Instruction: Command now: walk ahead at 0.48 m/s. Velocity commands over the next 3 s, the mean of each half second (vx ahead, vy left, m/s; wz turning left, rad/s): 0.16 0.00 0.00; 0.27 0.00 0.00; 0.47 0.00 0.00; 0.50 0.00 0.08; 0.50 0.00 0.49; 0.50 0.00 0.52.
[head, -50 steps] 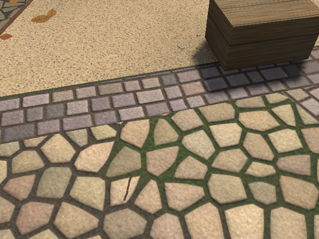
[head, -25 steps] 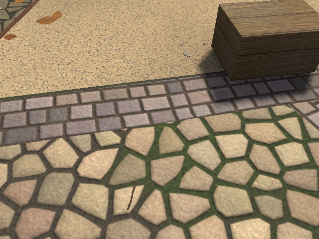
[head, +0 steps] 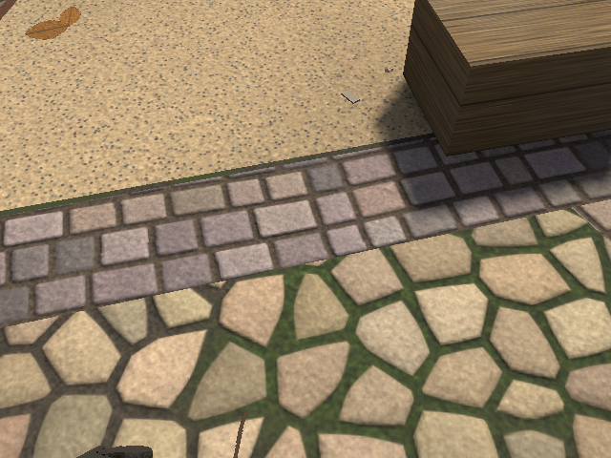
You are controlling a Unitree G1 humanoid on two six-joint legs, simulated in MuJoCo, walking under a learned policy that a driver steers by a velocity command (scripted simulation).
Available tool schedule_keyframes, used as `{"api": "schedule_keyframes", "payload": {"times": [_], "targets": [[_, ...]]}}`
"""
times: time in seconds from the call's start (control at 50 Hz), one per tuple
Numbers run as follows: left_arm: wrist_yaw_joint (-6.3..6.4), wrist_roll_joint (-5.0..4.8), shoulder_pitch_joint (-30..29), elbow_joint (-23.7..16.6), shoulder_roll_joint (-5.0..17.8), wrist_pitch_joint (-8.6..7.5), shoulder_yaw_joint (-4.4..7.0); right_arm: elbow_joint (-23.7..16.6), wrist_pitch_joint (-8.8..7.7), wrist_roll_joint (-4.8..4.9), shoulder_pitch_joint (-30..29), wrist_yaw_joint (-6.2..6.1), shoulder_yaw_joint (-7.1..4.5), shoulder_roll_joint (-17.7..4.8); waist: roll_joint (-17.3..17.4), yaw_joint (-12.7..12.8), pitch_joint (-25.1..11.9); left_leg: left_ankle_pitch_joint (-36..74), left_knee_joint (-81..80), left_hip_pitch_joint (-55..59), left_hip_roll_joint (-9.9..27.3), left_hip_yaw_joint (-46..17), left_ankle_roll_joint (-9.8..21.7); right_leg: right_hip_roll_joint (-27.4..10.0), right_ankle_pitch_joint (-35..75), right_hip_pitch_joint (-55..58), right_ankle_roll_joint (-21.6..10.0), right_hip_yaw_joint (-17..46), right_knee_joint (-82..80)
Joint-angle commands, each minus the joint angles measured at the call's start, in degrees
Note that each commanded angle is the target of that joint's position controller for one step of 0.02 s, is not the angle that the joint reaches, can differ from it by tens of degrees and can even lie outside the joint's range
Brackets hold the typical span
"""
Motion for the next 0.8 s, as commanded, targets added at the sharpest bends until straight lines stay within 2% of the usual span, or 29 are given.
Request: {"api": "schedule_keyframes", "payload": {"times": [0.02,0.04,0.06,0.08,0.12,0.16,0.22,0.28,0.32,0.34,0.36,0.38,0.4,0.42,0.44,0.46,0.48,0.5,0.52,0.56,0.58,0.62,0.66,0.68,0.7,0.72,0.74,0.76,0.8], "targets": [[0.25,0.22,11.7,1.8,6.8,-0.42,1.58,-6.6,-3.6,1.85,-4.5,-0.08,-1.33,-7.2,-2.9,6.4,-8.0,6.8,20.0,-33.7,4.0,-3.1,2.4,-19.4,-5.2,31.6,-11.7,31.2,-20.4],[-0.14,0.99,9.1,1.7,4.9,-0.79,1.04,-6.7,-3.27,0.69,-6.4,-0.65,-2.2,-7.6,-0.2,4.4,-5.0,10.1,16.7,-30.3,6.0,-2.2,2.7,-16.6,1.5,23.8,-9.8,24.8,-21.7],[-0.17,1.69,8.3,2.1,4.4,-1.1,0.81,-6.6,-2.46,0.47,-3.6,-0.67,-2.21,-5.9,-3.2,1.8,-5.8,11.8,15.0,-26.4,7.5,-2.9,2.6,-15.9,3.4,20.0,-10.3,21.5,-23.1],[-0.28,1.52,8.6,2.7,3.8,-1.2,0.65,-6.3,-1.68,0.3,-2.6,-0.72,-2.16,-4.6,-3.4,1.0,-5.1,11.6,13.2,-24.7,8.1,-2.7,2.3,-15.1,3.8,17.2,-10.7,19.9,-24.6],[0.23,1.55,9.2,3.9,4.8,-1.49,0.43,-7.1,-0.64,0.03,-3.6,-1.19,-2.49,-4.3,-3.0,-0.4,-1.8,10.5,8.7,-23.5,7.7,-1.1,0.7,-14.4,21.2,12.0,-10.9,14.1,-25.0],[1.24,2.25,9.5,4.7,6.1,-1.46,0.26,-9.0,-0.44,-0.99,-7.6,-1.5,-2.48,-4.3,-2.9,-0.8,-0.7,14.7,0.1,-24.4,6.7,0.4,-1.3,-13.1,38.3,10.3,-10.3,8.5,-23.3],[2.38,2.22,11.8,5.3,7.6,-0.44,0.24,-10.2,-0.53,-1.6,-13.4,-0.79,-1.54,-2.7,-4.2,1.7,-4.2,27.9,-15.9,-18.0,3.4,3.6,-1.7,-9.0,40.9,11.1,-7.5,2.9,-21.0],[2.77,1.4,14.1,6.8,8.7,0.74,0.21,-10.8,0.0,-1.16,-16.3,-0.34,-1.72,-4.9,-4.8,2.9,-6.2,31.4,-22.2,-15.3,1.7,2.5,-1.5,-10.8,36.4,16.4,-7.1,4.6,-18.5],[3.07,0.65,13.1,7.1,8.4,1.61,0.12,-11.0,-0.02,-1.6,-16.3,-0.07,-2.16,-6.6,-4.8,1.9,-5.9,30.1,-26.2,-13.8,1.2,1.9,-0.3,-11.6,32.2,18.4,-6.0,6.2,-14.1],[3.26,0.26,12.1,7.0,8.0,2.01,0.0,-10.2,-0.23,-1.93,-14.2,0.02,-2.61,-7.5,-3.9,0.3,-6.2,33.4,-31.1,-10.4,0.5,2.4,0.5,-10.6,28.5,18.5,-4.5,6.4,-10.4],[3.3,0.52,14.5,7.5,7.4,2.13,-0.18,-9.9,-0.45,-2.4,-13.3,-0.23,-3.32,-10.0,-1.4,0.4,-6.9,46.7,-35.4,-5.9,1.8,1.3,1.7,-7.7,23.6,18.1,-1.9,6.1,-5.9],[3.26,2.11,18.4,7.3,6.0,1.82,-0.63,-10.6,-0.3,-3.11,-12.9,-0.7,-3.91,-13.9,4.9,2.7,-11.1,75.4,-30.8,3.5,9.6,-5.0,4.7,-3.7,7.9,13.2,1.0,4.3,1.4],[3.19,1.89,26.1,9.4,1.4,2.09,-1.8,-11.2,0.69,-3.82,-13.8,-0.91,-3.0,-12.4,14.3,5.2,-17.2,91.6,-28.3,11.0,19.9,-13.8,15.0,-0.1,-18.2,6.9,4.3,3.7,12.4],[3.35,0.63,21.8,8.7,4.5,3.33,-1.34,-11.7,1.23,-3.36,-12.8,-0.48,-1.61,-7.5,13.3,1.7,-19.7,89.4,-31.0,9.8,22.1,-17.8,18.5,0.4,-32.6,4.7,6.0,6.6,21.7],[3.72,-0.15,17.6,7.1,8.0,4.66,-0.46,-12.1,1.69,-2.66,-14.3,-0.25,-1.67,-8.9,10.2,1.2,-18.9,81.7,-32.5,7.3,20.8,-16.9,18.0,0.4,-34.3,2.4,6.4,8.1,29.3],[4.59,-0.08,15.6,6.6,8.5,6.2,0.0,-12.8,2.31,-2.38,-16.2,-0.42,-2.34,-11.6,6.5,1.5,-17.7,74.0,-33.8,4.6,20.0,-16.1,17.0,0.6,-32.5,0.0,6.8,8.4,35.7],[5.39,0.16,15.8,7.1,8.4,7.79,0.4,-13.7,2.93,-2.14,-18.7,-0.74,-2.48,-12.4,3.8,2.2,-15.2,64.4,-35.6,-0.9,18.9,-14.3,16.0,0.2,-30.2,0.0,7.4,9.0,38.6],[5.83,0.18,17.6,7.8,7.8,8.98,0.6,-14.0,3.38,-2.18,-20.4,-1.02,-2.09,-11.2,2.7,3.6,-14.6,44.8,-38.6,-6.1,16.9,-12.7,14.1,-1.1,-25.8,2.5,7.3,9.3,37.2],[5.88,0.24,19.1,8.3,6.0,9.52,0.38,-14.0,3.83,-2.33,-22.5,-0.96,-1.65,-9.7,3.8,4.8,-12.9,23.7,-42.2,-11.2,13.6,-10.4,12.1,-1.7,-21.7,5.1,7.2,7.2,32.3],[5.5,0.78,20.6,8.7,4.0,9.09,0.11,-12.8,4.15,-2.15,-24.5,-1.08,-1.37,-7.8,11.1,6.1,-11.3,3.8,-46.5,-16.4,8.8,-6.6,8.5,-1.1,-19.4,11.4,7.1,2.2,19.2],[5.16,0.83,20.3,8.7,4.0,8.55,0.08,-12.0,4.15,-1.83,-23.4,-1.37,-1.51,-7.9,12.6,5.7,-11.2,0.4,-47.4,-16.9,8.5,-6.4,8.0,-0.5,-19.9,14.3,6.7,1.2,13.7],[4.46,1.1,21.2,9.5,5.1,7.69,0.41,-10.7,4.24,-0.52,-20.7,-2.0,-2.53,-10.7,12.0,5.9,-10.4,-5.8,-48.5,-16.9,9.5,-7.8,7.5,0.6,-16.3,18.9,4.4,-1.1,3.7],[3.78,2.29,26.1,12.1,4.9,7.53,0.12,-11.9,4.53,0.48,-22.5,-2.37,-3.07,-10.9,10.2,8.4,-6.2,-10.3,-47.7,-21.2,7.0,-5.7,3.1,1.2,-13.1,24.1,-0.1,-3.5,-8.6],[3.55,3.01,29.3,13.3,5.5,7.17,-0.13,-13.0,4.54,0.35,-23.9,-2.11,-2.66,-8.1,1.5,9.0,-4.5,-8.6,-36.2,-27.1,3.2,-2.0,0.1,-4.9,-21.1,27.6,-3.4,6.0,-16.8],[3.61,1.66,27.6,12.1,9.3,6.57,0.61,-14.3,3.97,0.39,-24.8,-1.3,-1.64,-2.9,-15.0,7.5,-2.8,-1.6,-15.7,-37.4,-2.7,6.8,-1.6,-19.7,-35.7,27.0,-8.4,26.5,-24.0],[3.42,2.76,23.0,10.6,15.1,5.18,1.9,-16.2,2.78,1.27,-28.4,-1.17,-3.02,-7.6,-15.9,7.3,5.0,3.7,-10.8,-42.7,-1.4,-0.5,-0.1,-26.4,-45.8,15.7,-13.7,39.9,-32.5],[4.12,2.66,17.0,8.3,13.2,3.3,1.51,-15.0,2.03,1.63,-26.1,-0.99,-4.12,-10.6,-12.5,3.7,7.8,10.8,-7.2,-44.0,0.1,-2.9,0.7,-24.2,-38.8,16.2,-10.9,36.0,-32.7],[4.22,1.95,15.2,7.9,10.3,1.87,0.91,-13.0,1.67,0.43,-22.9,-0.68,-4.47,-10.8,-10.5,2.2,6.1,15.3,-6.2,-43.3,0.5,-2.7,0.8,-21.0,-29.5,19.4,-7.4,29.5,-31.0],[3.88,0.64,18.9,8.5,7.7,0.89,0.43,-11.4,1.31,-1.01,-22.1,-0.34,-4.58,-8.9,-7.8,3.3,3.1,19.6,-4.8,-42.8,1.5,-0.3,0.1,-17.8,-20.1,24.4,-4.6,21.4,-29.7]]}}
Next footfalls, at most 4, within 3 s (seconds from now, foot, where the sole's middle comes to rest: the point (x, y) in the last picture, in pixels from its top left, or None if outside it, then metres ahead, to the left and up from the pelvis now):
0.36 left None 0.34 0.12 -0.76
0.68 right None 0.18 -0.09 -0.76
1.14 left None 0.45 0.18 -0.76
1.66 right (332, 313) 0.78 -0.07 -0.76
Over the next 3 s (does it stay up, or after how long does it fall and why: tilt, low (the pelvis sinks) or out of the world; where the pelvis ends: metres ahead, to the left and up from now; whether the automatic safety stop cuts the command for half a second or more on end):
stays up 1.34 0.18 0.03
